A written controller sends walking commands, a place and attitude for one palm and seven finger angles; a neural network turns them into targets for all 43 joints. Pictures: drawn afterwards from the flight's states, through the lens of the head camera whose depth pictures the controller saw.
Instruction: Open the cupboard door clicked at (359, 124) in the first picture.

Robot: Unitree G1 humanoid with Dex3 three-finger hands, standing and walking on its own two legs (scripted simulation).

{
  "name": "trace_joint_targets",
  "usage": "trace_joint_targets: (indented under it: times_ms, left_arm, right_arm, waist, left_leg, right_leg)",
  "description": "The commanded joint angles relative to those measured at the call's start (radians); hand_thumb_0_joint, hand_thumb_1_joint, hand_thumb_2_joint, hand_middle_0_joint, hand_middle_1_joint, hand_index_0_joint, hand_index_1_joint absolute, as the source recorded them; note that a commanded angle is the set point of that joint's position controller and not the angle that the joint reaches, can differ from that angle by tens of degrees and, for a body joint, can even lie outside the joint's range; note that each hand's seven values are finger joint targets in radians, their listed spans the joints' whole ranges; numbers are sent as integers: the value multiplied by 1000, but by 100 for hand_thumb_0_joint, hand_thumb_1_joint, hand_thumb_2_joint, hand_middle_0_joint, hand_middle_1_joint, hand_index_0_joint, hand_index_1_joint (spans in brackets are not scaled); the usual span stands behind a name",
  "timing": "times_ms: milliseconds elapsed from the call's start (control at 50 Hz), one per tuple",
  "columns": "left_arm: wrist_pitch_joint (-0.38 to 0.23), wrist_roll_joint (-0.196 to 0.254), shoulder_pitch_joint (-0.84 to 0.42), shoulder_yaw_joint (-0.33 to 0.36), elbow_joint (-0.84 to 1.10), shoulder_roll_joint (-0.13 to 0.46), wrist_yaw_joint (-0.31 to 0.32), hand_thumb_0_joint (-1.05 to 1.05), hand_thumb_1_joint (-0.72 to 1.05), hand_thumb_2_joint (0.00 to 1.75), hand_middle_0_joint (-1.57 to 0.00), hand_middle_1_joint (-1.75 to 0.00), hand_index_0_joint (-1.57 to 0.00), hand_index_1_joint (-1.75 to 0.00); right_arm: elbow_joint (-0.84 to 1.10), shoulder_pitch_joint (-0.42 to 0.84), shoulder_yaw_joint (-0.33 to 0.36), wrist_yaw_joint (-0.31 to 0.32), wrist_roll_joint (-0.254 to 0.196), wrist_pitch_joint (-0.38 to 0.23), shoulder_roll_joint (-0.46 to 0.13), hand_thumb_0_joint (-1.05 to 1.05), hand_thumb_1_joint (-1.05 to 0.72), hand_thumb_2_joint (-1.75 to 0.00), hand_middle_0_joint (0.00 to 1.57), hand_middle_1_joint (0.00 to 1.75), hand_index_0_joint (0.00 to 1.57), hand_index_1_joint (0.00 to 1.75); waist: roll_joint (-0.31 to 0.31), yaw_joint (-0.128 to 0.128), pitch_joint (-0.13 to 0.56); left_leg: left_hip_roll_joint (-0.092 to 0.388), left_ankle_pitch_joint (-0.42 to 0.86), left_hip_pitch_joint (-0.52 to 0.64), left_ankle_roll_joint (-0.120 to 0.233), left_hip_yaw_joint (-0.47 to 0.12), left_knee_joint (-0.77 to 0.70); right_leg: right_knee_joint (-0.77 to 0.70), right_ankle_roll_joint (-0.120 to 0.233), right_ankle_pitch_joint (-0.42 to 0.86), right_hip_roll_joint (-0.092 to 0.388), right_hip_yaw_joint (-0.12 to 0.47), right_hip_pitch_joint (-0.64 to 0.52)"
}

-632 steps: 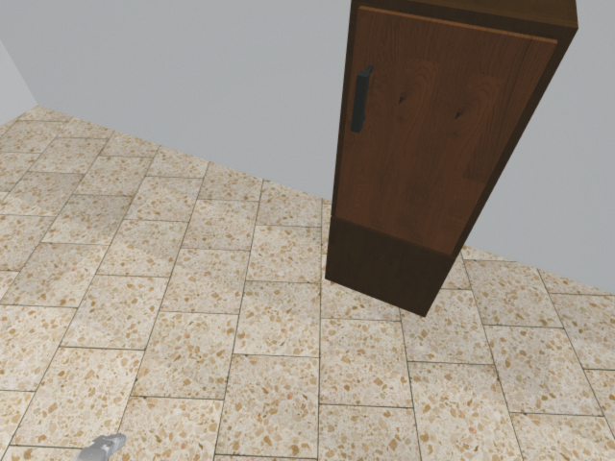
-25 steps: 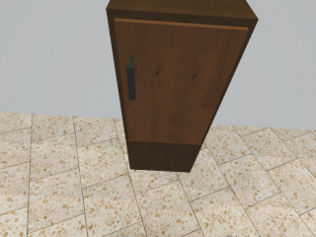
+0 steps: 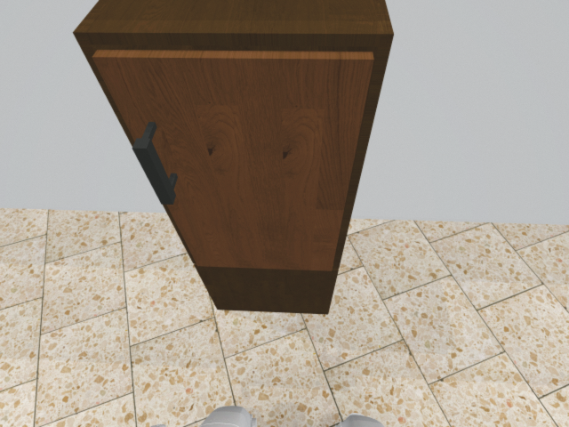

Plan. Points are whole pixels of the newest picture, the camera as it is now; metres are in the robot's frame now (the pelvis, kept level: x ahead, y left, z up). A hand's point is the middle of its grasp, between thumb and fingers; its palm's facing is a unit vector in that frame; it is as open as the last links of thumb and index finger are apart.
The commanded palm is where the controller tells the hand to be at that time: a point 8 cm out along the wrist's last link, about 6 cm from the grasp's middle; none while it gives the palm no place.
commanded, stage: come to a stop and stand still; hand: left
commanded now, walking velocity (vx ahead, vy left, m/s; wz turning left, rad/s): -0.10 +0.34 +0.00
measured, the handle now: (159, 164) +0.49 +0.23 +0.06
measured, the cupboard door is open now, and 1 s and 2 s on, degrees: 0 0 0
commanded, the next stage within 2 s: look again from close up in 1.22 s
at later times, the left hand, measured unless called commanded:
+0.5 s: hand out of the picture -0.06 +0.28 -0.17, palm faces +0.11 -0.97 -0.19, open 7.4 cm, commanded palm none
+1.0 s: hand out of the picture -0.13 +0.24 -0.17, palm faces +0.03 -0.99 -0.14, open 7.4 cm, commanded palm none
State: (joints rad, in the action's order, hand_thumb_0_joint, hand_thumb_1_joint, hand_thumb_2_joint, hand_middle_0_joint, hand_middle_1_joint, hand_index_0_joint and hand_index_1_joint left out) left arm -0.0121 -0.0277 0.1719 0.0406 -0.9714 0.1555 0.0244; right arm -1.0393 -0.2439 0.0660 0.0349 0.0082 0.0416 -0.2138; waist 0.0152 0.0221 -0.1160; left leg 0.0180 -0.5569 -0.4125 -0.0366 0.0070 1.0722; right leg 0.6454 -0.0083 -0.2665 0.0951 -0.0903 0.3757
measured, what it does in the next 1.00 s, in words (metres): walks backwards: left foot, then right foot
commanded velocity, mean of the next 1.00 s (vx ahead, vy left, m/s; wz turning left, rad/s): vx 0.00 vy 0.03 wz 0.00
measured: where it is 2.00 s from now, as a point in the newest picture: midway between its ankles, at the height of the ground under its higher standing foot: outside the picture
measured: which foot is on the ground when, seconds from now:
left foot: up 0.00-0.30, down 0.32-1.00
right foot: down 0.00-0.32, up 0.34-0.68, down 0.70-1.00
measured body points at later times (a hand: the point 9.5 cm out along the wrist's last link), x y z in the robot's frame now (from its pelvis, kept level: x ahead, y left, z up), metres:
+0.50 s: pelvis -0.07 +0.08 +0.01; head -0.06 +0.12 +0.46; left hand -0.07 +0.33 -0.16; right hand +0.02 -0.15 -0.12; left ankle -0.04 +0.16 -0.72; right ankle -0.08 -0.07 -0.65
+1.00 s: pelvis -0.11 +0.09 +0.02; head -0.12 +0.10 +0.47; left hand -0.13 +0.29 -0.15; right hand -0.16 -0.12 -0.14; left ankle -0.04 +0.16 -0.72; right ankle -0.15 -0.02 -0.72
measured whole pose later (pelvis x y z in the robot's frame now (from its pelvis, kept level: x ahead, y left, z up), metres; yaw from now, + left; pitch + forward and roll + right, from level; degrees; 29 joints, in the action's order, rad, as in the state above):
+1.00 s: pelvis -0.11 +0.09 +0.02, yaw +0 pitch -2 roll +0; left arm 0.01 -0.02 0.33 0.00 -1.11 0.11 0.04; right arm -1.15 -0.35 0.01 0.03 0.01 0.03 -0.11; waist -0.03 0.02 -0.01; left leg -0.05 -0.10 -0.25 0.07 0.09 0.37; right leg 0.44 0.02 -0.31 0.00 -0.03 0.11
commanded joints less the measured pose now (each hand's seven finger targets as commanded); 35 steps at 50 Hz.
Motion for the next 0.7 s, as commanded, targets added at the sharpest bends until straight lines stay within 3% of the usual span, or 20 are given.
trace_joint_targets:
  times_ms: [0, 60, 120, 200, 240, 260, 280, 300, 320, 340, 380, 400, 440, 500, 560, 600, 640, 660, 680]
  left_arm:
    - [-1, 4, 177, 56, 16, 216, 33, 0, 90, 90, -20, -30, -20, -30]
    - [2, 2, 144, 59, 31, 225, 46, 0, 90, 90, -20, -30, -20, -30]
    - [8, -8, 108, 59, 48, 235, 46, 0, 90, 90, -20, -30, -20, -30]
    - [26, -19, 50, 67, 83, 260, 26, 0, 90, 90, -20, -30, -20, -30]
    - [39, -15, 30, 65, 87, 250, 17, 0, 90, 90, -20, -30, -20, -30]
    - [50, -7, 39, 57, 90, 225, 12, 0, 90, 90, -20, -30, -20, -30]
    - [59, 1, 59, 44, 98, 168, 8, 0, 90, 90, -20, -30, -20, -30]
    - [68, 8, 46, 38, 113, 110, 8, 0, 90, 90, -20, -30, -20, -30]
    - [74, 10, 27, 42, 110, 128, 11, 0, 90, 90, -20, -30, -20, -30]
    - [78, 5, 45, 41, 95, 116, 8, 0, 90, 90, -20, -30, -20, -30]
    - [73, -8, 119, 44, 39, 113, -1, 0, 90, 90, -20, -30, -20, -30]
    - [66, -7, 163, 40, 20, 104, -3, 0, 90, 90, -20, -30, -20, -30]
    - [52, -3, 177, 31, 6, 97, -4, 0, 90, 90, -20, -30, -20, -30]
    - [45, 2, 133, 19, 15, 85, -1, 0, 90, 90, -20, -30, -20, -30]
    - [39, 6, 132, 1, -3, 67, 3, 0, 90, 90, -20, -30, -20, -30]
    - [36, 11, 179, -5, -35, 58, 8, 0, 90, 90, -20, -30, -20, -30]
    - [25, 9, 238, -9, -75, 63, 15, 0, 90, 90, -20, -30, -20, -30]
    - [17, 9, 262, -7, -92, 78, 19, 0, 90, 90, -20, -30, -20, -30]
    - [13, 9, 264, -9, -97, 90, 21, 0, 90, 90, -20, -30, -20, -30]
  right_arm:
    - [88, 30, 9, -23, 9, 11, -43, 0, -90, -90, 20, 30, 20, 30]
    - [108, 56, 10, -36, 15, 35, -36, 0, -90, -90, 20, 30, 20, 30]
    - [123, 63, 8, -46, 17, 38, -31, 0, -90, -90, 20, 30, 20, 30]
    - [131, 43, 6, -50, 4, 11, -23, 0, -90, -90, 20, 30, 20, 30]
    - [107, -33, 5, -43, 0, -9, -17, 0, -90, -90, 20, 30, 20, 30]
    - [94, -79, 4, -38, -2, -17, -38, 0, -90, -90, 20, 30, 20, 30]
    - [97, -89, 16, -31, 4, -24, -101, 0, -90, -90, 20, 30, 20, 30]
    - [135, -56, 34, -27, 17, -20, -188, 0, -90, -90, 20, 30, 20, 30]
    - [167, 26, 29, -20, 23, -11, -193, 0, -90, -90, 20, 30, 20, 30]
    - [176, 91, 19, -15, 26, -17, -156, 0, -90, -90, 20, 30, 20, 30]
    - [183, 152, 1, -10, 23, -22, -108, 0, -90, -90, 20, 30, 20, 30]
    - [183, 143, -4, -10, 20, -29, -100, 0, -90, -90, 20, 30, 20, 30]
    - [159, 91, -5, -5, 12, -38, -85, 0, -90, -90, 20, 30, 20, 30]
    - [111, -19, -9, 3, 12, -45, -62, 0, -90, -90, 20, 30, 20, 30]
    - [78, -61, -12, 6, 12, -48, -61, 0, -90, -90, 20, 30, 20, 30]
    - [56, -76, -14, 3, 10, -49, -66, 0, -90, -90, 20, 30, 20, 30]
    - [40, -66, -19, -1, 1, -52, -51, 0, -90, -90, 20, 30, 20, 30]
    - [32, -69, -22, -4, -3, -54, -31, 0, -90, -90, 20, 30, 20, 30]
    - [26, -60, -27, -5, -7, -55, -19, 0, -90, -90, 20, 30, 20, 30]
  waist:
    - [-176, -86, 193]
    - [-137, -77, 181]
    - [-172, -67, 169]
    - [-255, -57, 149]
    - [-232, -20, 142]
    - [-144, 1, 145]
    - [88, 6, 131]
    - [371, 20, 60]
    - [289, 1, 10]
    - [253, -34, -8]
    - [141, -72, 24]
    - [112, -78, 60]
    - [88, -62, 119]
    - [82, -17, 141]
    - [97, -2, 154]
    - [73, -16, 152]
    - [18, -44, 152]
    - [-31, -43, 156]
    - [-78, -39, 125]
  left_leg:
    - [-2, 83, -164, -17, -52, 184]
    - [2, 140, -155, -25, -61, 164]
    - [4, 156, -103, -23, -43, 51]
    - [-4, 133, 68, -1, 29, -251]
    - [-32, 241, 252, 8, 75, -502]
    - [-26, 284, 339, 10, 72, -613]
    - [101, 181, 344, 43, -76, -726]
    - [312, 84, 124, 134, -358, -885]
    - [353, 13, -93, 213, -364, -927]
    - [315, -22, -150, 222, -331, -952]
    - [207, 86, -97, 184, -213, -877]
    - [176, 162, -23, 174, -165, -854]
    - [158, 280, 124, 180, -136, -830]
    - [202, 367, 279, 209, -211, -841]
    - [230, 456, 333, 224, -251, -850]
    - [219, 443, 295, 208, -253, -858]
    - [173, 393, 230, 155, -220, -827]
    - [130, 379, 177, 107, -171, -805]
    - [85, 362, 156, 71, -113, -771]
  right_leg:
    - [-191, 179, 900, 316, 240, -292]
    - [-241, 196, 675, 327, 235, -227]
    - [-292, 189, 385, 312, 240, -159]
    - [-330, 157, 42, 263, 230, -55]
    - [-275, 103, -62, 206, 200, 48]
    - [-204, 65, -141, 148, 160, 106]
    - [-37, 20, -226, 55, 88, 187]
    - [220, -37, -341, -73, 8, 215]
    - [344, -18, -289, -42, 115, 125]
    - [421, -14, -223, -38, 138, 103]
    - [546, -9, -126, -71, 126, 97]
    - [540, -13, -106, -72, 110, 96]
    - [455, -22, -102, -69, 93, 110]
    - [270, -23, -164, -55, 94, 98]
    - [46, -14, -225, -50, 89, -7]
    - [-95, -3, -188, -61, 90, -107]
    - [-313, 8, -14, -50, 87, -250]
    - [-337, 28, 53, -13, 126, -318]
    - [-341, 55, 55, 39, 181, -293]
